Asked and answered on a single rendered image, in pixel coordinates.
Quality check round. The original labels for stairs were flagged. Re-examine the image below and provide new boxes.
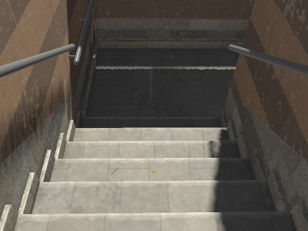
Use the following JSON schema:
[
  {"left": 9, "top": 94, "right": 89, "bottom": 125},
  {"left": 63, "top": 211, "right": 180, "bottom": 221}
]
[{"left": 13, "top": 116, "right": 296, "bottom": 231}]

